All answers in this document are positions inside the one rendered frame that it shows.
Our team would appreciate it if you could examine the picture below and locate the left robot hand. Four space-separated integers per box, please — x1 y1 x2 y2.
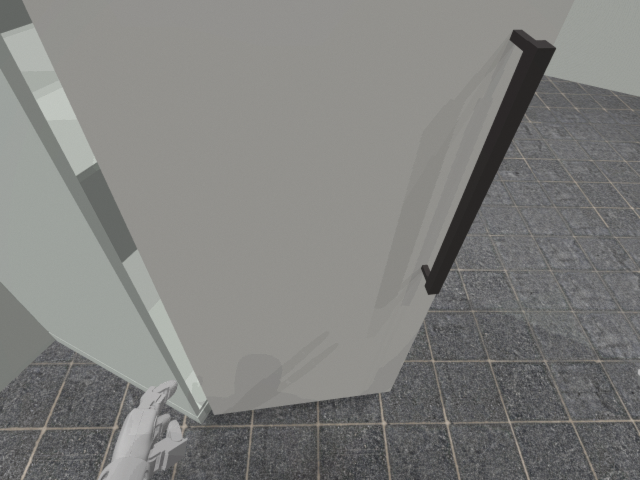
111 380 188 476

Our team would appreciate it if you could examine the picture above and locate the fridge door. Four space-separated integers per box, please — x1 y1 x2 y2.
22 0 574 415

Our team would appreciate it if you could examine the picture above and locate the handle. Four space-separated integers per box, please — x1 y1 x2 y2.
421 30 556 295

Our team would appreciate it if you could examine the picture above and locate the left robot forearm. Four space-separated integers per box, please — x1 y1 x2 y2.
98 457 150 480

